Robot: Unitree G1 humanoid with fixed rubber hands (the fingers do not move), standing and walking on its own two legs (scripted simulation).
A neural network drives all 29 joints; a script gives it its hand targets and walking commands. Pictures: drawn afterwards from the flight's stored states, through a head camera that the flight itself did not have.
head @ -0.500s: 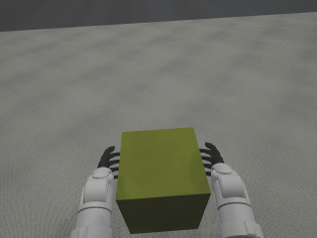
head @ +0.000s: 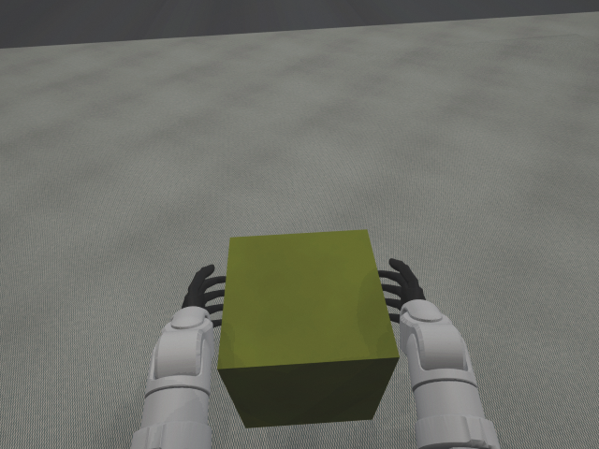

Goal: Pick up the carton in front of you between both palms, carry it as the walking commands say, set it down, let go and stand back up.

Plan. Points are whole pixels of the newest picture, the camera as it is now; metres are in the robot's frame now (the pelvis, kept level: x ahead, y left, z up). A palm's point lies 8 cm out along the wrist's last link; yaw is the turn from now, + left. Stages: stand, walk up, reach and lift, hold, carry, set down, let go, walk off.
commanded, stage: hold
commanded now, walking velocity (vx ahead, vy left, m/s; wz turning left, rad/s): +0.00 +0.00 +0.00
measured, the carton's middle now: (304, 332) +0.31 +0.00 -0.04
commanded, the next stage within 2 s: set down in 0.70 s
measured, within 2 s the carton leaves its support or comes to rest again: neither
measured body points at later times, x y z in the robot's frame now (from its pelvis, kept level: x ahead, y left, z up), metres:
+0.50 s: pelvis +0.01 +0.03 +0.00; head -0.05 +0.03 +0.45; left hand +0.31 +0.17 +0.04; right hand +0.30 -0.13 +0.05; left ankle +0.02 +0.12 -0.73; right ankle +0.04 -0.07 -0.73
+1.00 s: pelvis -0.02 +0.04 -0.01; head -0.03 +0.04 +0.44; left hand +0.33 +0.18 +0.03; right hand +0.33 -0.12 +0.03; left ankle +0.02 +0.12 -0.73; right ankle +0.04 -0.06 -0.73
